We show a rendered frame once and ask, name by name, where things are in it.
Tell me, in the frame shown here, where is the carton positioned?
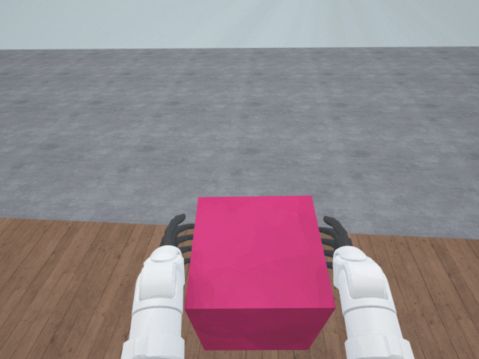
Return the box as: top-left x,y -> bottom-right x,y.
184,195 -> 336,350

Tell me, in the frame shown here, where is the right robot hand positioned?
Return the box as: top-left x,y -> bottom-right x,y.
319,216 -> 353,269

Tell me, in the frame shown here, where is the right robot forearm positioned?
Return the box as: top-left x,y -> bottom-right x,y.
333,246 -> 415,359

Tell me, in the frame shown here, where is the left robot forearm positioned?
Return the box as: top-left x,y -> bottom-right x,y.
121,245 -> 185,359

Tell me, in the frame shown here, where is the left robot hand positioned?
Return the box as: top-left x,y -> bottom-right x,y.
160,214 -> 195,265

